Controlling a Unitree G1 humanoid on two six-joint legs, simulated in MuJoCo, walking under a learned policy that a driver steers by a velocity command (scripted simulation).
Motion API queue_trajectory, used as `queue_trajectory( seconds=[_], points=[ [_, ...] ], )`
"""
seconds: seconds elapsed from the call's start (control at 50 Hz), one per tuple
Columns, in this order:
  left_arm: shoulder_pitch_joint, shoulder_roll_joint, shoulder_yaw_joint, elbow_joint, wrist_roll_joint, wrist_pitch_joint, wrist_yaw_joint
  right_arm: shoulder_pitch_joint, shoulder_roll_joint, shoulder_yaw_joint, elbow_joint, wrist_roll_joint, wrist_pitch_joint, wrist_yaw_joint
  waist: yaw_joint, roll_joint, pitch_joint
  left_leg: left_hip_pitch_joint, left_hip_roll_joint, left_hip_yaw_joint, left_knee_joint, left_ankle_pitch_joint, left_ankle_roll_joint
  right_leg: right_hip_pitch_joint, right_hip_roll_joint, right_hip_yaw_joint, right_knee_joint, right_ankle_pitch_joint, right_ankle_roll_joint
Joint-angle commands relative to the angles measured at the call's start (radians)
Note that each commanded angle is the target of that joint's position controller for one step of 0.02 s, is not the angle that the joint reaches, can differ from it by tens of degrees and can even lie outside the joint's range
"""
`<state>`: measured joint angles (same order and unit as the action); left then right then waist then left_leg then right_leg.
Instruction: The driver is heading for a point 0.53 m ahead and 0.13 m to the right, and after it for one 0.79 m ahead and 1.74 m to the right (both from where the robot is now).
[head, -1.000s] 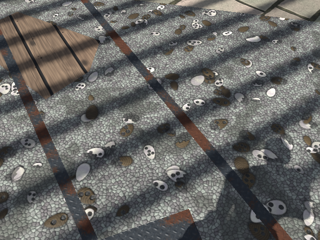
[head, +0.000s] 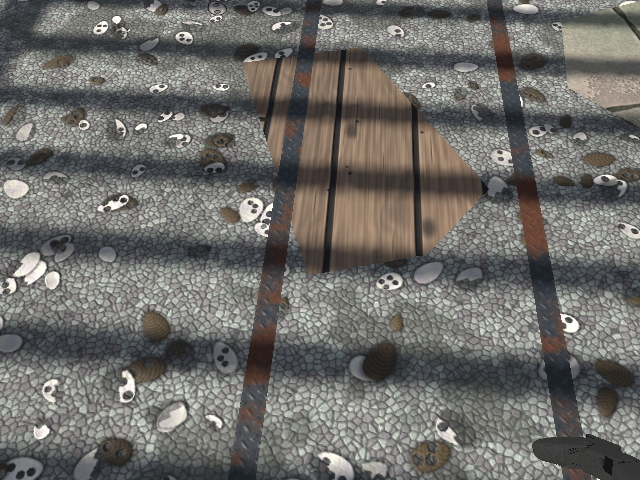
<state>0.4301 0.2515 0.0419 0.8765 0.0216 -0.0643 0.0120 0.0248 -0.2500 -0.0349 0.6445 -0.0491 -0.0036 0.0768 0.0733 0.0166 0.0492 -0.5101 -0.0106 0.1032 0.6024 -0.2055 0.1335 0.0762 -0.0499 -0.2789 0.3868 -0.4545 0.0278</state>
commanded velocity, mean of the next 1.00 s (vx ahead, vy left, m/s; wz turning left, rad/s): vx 0.39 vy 0.00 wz -0.28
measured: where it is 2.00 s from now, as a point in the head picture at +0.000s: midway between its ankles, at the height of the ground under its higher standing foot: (358, 436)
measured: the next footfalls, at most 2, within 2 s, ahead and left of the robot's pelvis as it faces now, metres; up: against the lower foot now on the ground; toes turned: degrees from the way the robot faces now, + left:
left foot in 0.02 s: +0.16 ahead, +0.07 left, +0.00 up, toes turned +5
right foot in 0.58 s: +0.46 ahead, -0.08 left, +0.00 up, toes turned -11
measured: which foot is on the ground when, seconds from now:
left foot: up 0.00-0.00, down 0.02-0.60, up 0.62-1.00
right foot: down 0.00-0.00, up 0.02-0.56, down 0.58-1.00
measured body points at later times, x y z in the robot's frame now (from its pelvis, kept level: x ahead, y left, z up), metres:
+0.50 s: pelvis +0.26 +0.01 +0.01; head +0.30 +0.02 +0.46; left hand +0.43 +0.24 -0.11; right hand +0.24 -0.25 -0.12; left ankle +0.12 +0.07 -0.72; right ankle +0.42 -0.10 -0.69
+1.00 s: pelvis +0.47 -0.02 +0.02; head +0.51 -0.05 +0.46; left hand +0.62 +0.24 -0.10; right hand +0.53 -0.31 -0.10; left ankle +0.62 +0.08 -0.67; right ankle +0.42 -0.07 -0.72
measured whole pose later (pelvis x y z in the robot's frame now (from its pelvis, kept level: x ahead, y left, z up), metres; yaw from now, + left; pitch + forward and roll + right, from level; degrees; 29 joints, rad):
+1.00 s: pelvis +0.47 -0.02 +0.02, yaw -23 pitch +1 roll +0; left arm 0.32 0.29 0.07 0.80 0.01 0.01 0.01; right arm 0.13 -0.27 -0.01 0.72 -0.02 0.01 -0.02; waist 0.05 0.04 0.07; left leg -0.60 0.04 -0.06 0.84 -0.22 -0.05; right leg -0.17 0.17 0.15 0.42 -0.25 -0.11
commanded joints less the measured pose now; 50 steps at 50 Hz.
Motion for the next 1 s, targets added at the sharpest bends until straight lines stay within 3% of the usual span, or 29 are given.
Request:
queue_trajectory(
  seconds=[0.02,0.04,0.06,0.08,0.1,0.14,0.16,0.22,0.3,0.42,0.48,0.54,0.56,0.58,0.6,0.62,0.64,0.66,0.68,0.72,0.78,0.9,1.0],
  points=[
    [-0.005,0.189,0.039,-0.075,-0.001,0.007,0.009,0.371,-0.179,-0.073,0.044,-0.019,-0.022,-0.036,-0.215,-0.016,-0.258,0.548,0.017,-0.135,-0.117,-0.114,0.102,-0.25,-0.182,0.031,0.613,0.841,-0.079],
    [0.039,0.053,0.009,-0.149,-0.003,0.002,-0.016,0.334,-0.296,-0.097,0.026,-0.004,-0.021,-0.049,-0.125,0.232,-0.336,0.867,0.341,-0.673,-0.171,-0.092,0.232,-0.718,0.0,0.074,0.954,-0.101,-0.021],
    [-0.074,0.136,0.024,-0.164,0.005,-0.003,-0.017,0.402,-0.271,-0.096,0.014,0.026,-0.01,-0.059,-0.211,0.074,-0.381,0.849,0.385,-0.835,-0.292,-0.027,0.254,-0.807,0.03,0.269,1.041,-0.059,-0.024],
    [-0.126,0.124,0.02,-0.173,-0.014,-0.008,-0.019,0.347,-0.223,-0.082,0.044,0.029,-0.01,-0.07,-0.173,0.03,-0.226,0.736,0.359,-0.625,-0.294,0.101,0.22,-0.846,-0.03,0.284,1.01,0.066,-0.037],
    [-0.112,0.106,0.01,-0.156,-0.018,-0.016,-0.019,0.306,-0.161,-0.062,0.055,0.032,-0.019,-0.072,-0.129,-0.002,-0.136,0.583,0.314,-0.51,-0.31,0.252,0.178,-0.779,-0.057,0.281,0.915,0.118,-0.044],
    [-0.04,0.095,0.008,-0.11,0.004,0.013,-0.025,0.245,-0.102,-0.037,0.065,0.033,-0.043,-0.071,-0.052,0.002,-0.085,0.41,0.232,-0.338,-0.359,0.379,0.109,-0.628,-0.085,0.292,0.804,0.135,-0.042],
    [-0.013,0.092,0.01,-0.09,0.009,0.031,-0.031,0.247,-0.093,-0.031,0.075,0.033,-0.057,-0.067,-0.042,0.011,-0.085,0.371,0.217,-0.295,-0.383,0.402,0.093,-0.584,-0.08,0.29,0.785,0.146,-0.042],
    [-0.05,0.076,0.016,-0.082,0.0,0.048,-0.049,0.286,-0.12,-0.037,0.112,0.033,-0.081,-0.064,-0.044,0.021,-0.041,0.369,0.195,-0.209,-0.443,0.401,0.061,-0.644,-0.06,0.303,0.732,0.235,-0.048],
    [-0.184,0.073,0.022,-0.106,-0.005,0.049,-0.052,0.342,-0.113,-0.032,0.147,0.034,-0.088,-0.069,-0.084,0.035,0.022,0.443,0.184,-0.121,-0.48,0.389,0.002,-0.786,-0.023,0.343,0.614,0.374,-0.05],
    [-0.345,0.035,0.001,-0.149,0.008,0.038,-0.068,0.392,-0.097,-0.018,0.195,0.033,-0.096,-0.088,-0.125,0.037,0.058,0.551,0.197,-0.008,-0.473,0.543,-0.024,-0.782,0.002,0.235,0.354,0.485,-0.067],
    [-0.385,0.03,-0.007,-0.178,0.008,0.034,-0.074,0.42,-0.115,-0.016,0.227,0.028,-0.088,-0.102,-0.126,0.046,0.05,0.639,0.218,0.038,-0.389,0.783,-0.039,-0.727,0.043,0.163,0.247,0.411,-0.109],
    [-0.249,0.066,0.008,-0.151,0.011,0.037,-0.062,0.392,-0.167,-0.025,0.236,0.021,-0.075,-0.119,-0.054,0.098,-0.048,0.683,0.241,0.071,-0.14,1.19,-0.056,-0.547,0.133,0.111,0.228,0.251,-0.179],
    [-0.14,0.094,0.022,-0.122,0.015,0.032,-0.056,0.376,-0.182,-0.029,0.231,0.016,-0.067,-0.12,-0.005,0.099,-0.108,0.645,0.247,0.076,0.024,1.165,-0.052,-0.42,0.152,0.131,0.194,0.221,-0.209],
    [0.007,0.131,0.042,-0.081,0.027,0.024,-0.047,0.338,-0.191,-0.03,0.213,0.023,-0.065,-0.117,0.079,0.061,-0.181,0.51,0.222,0.094,0.264,0.961,-0.054,-0.2,0.133,0.2,0.097,0.249,-0.253],
    [0.085,0.242,0.076,-0.073,0.033,0.027,-0.03,0.344,-0.128,-0.014,0.163,0.039,-0.076,-0.107,0.086,-0.105,-0.269,0.213,0.11,0.116,0.638,0.371,-0.085,0.062,-0.119,0.53,0.083,0.317,-0.353],
    [0.019,0.295,0.089,-0.094,0.007,0.032,-0.03,0.363,-0.099,-0.012,0.114,0.047,-0.081,-0.094,0.007,-0.227,-0.336,-0.111,-0.092,-0.04,0.92,-0.352,-0.119,0.226,-0.321,1.014,-0.003,0.681,-0.508],
    [-0.016,0.26,0.088,-0.093,-0.028,0.033,-0.027,0.298,-0.118,-0.009,0.111,0.028,-0.084,-0.093,0.014,-0.044,-0.261,-0.169,0.003,-0.176,0.904,-0.251,-0.113,0.149,-0.289,0.847,-0.001,0.816,-0.48],
    [-0.065,0.21,0.073,-0.097,-0.027,0.033,-0.022,0.276,-0.112,-0.005,0.097,0.04,-0.092,-0.092,-0.017,-0.015,-0.149,-0.16,0.034,-0.16,0.838,-0.191,-0.121,0.013,-0.262,0.728,-0.017,0.925,-0.441],
    [-0.113,0.16,0.06,-0.101,-0.026,0.036,-0.021,0.282,-0.113,-0.008,0.105,0.036,-0.088,-0.094,-0.061,0.043,-0.072,-0.124,0.063,-0.152,0.745,-0.175,-0.129,-0.107,-0.204,0.635,-0.043,0.96,-0.384],
    [-0.165,0.128,0.045,-0.114,-0.03,0.032,-0.019,0.303,-0.108,-0.007,0.102,0.009,-0.046,-0.092,-0.107,0.013,-0.047,-0.031,0.078,-0.143,0.627,-0.161,-0.159,-0.244,-0.12,0.527,-0.079,1.001,-0.33],
    [-0.142,0.178,0.057,-0.109,-0.02,0.021,-0.023,0.309,-0.085,-0.003,0.088,0.011,-0.012,-0.089,-0.119,-0.028,-0.093,-0.006,0.057,-0.113,0.518,-0.108,-0.189,-0.27,-0.065,0.47,-0.061,1.155,-0.306],
    [-0.076,0.185,0.061,-0.113,-0.022,0.053,-0.005,0.154,-0.101,-0.003,0.026,0.021,0.003,-0.093,-0.051,-0.095,-0.122,-0.072,0.048,-0.122,0.329,0.023,-0.196,-0.189,-0.03,0.515,0.0,1.073,-0.217],
    [-0.054,0.2,0.069,-0.128,-0.005,0.077,0.005,0.077,-0.124,0.0,-0.005,0.033,-0.003,-0.101,-0.018,-0.104,-0.091,-0.091,0.02,-0.157,0.209,-0.042,-0.176,-0.109,-0.072,0.64,0.064,1.024,-0.236]
  ],
)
